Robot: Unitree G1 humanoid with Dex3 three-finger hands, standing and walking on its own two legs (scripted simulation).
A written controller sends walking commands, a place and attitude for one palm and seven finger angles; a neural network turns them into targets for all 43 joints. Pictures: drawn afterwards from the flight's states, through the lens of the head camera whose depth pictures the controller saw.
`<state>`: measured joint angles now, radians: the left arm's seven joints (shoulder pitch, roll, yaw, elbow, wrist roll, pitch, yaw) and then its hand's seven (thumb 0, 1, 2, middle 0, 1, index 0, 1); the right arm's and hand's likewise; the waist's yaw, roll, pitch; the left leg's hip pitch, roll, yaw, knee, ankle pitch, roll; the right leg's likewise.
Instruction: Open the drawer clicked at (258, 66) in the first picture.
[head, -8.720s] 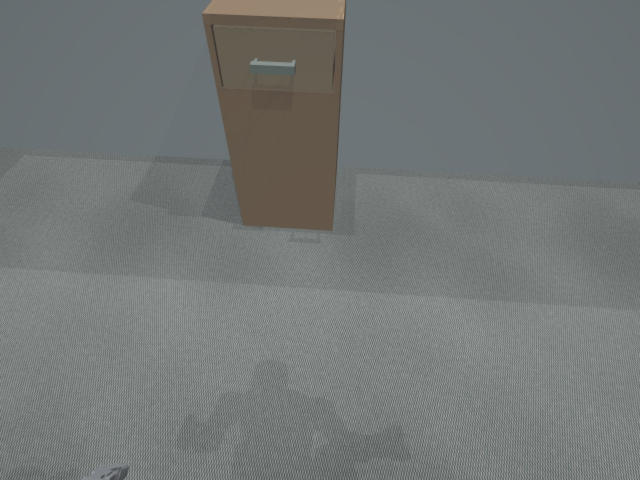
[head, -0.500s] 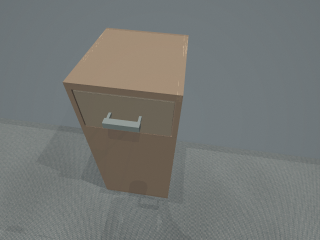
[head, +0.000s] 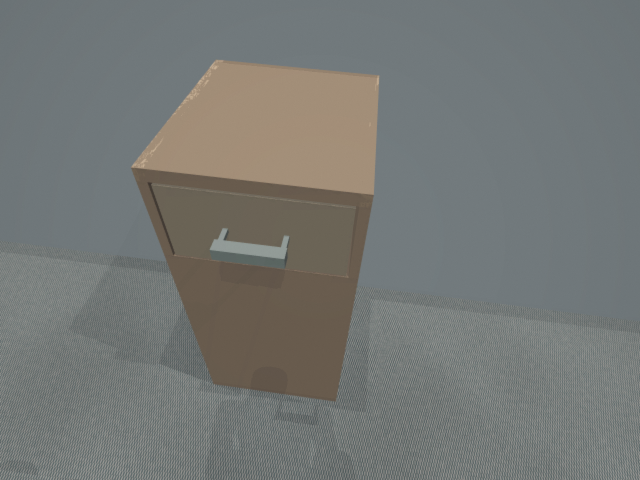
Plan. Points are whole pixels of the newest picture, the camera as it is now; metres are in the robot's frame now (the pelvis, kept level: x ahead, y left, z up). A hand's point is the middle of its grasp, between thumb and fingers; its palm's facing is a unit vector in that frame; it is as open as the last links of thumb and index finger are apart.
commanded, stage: look again from close up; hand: left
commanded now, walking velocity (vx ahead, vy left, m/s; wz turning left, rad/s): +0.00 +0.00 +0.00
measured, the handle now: (252, 245) +0.50 +0.15 -0.04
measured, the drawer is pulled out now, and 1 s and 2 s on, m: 0.00 0.00 0.00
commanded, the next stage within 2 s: raise the hand with hooked fingers in 0.12 s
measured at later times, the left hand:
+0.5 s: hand (182, 421) +0.19 +0.18 -0.03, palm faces -0.05 -0.44 -0.90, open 7.8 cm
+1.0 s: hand (179, 410) +0.20 +0.19 -0.02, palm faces -0.02 -0.10 -1.00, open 10.7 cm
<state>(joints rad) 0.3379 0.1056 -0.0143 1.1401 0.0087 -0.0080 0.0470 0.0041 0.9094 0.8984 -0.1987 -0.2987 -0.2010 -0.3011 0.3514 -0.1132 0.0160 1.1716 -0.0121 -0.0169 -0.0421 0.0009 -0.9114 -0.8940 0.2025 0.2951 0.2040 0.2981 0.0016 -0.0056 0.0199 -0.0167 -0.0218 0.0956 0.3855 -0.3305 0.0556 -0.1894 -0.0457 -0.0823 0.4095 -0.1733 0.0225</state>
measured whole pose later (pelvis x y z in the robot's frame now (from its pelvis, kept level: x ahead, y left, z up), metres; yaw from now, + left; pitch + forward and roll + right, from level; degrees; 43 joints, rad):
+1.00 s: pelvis -0.03 -0.06 -0.03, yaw +2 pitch +8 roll +2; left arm 0.21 0.39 -0.04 0.05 1.02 -0.08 0.32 0.00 0.18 0.59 -0.27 -0.76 -0.27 -0.76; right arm 0.09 -0.17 0.05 0.56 -0.06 0.13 0.01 0.01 -0.91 -0.89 0.21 0.30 0.21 0.30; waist 0.07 0.03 -0.04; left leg -0.45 0.01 0.05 0.73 -0.42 -0.01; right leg -0.59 0.02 -0.07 0.75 -0.31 -0.09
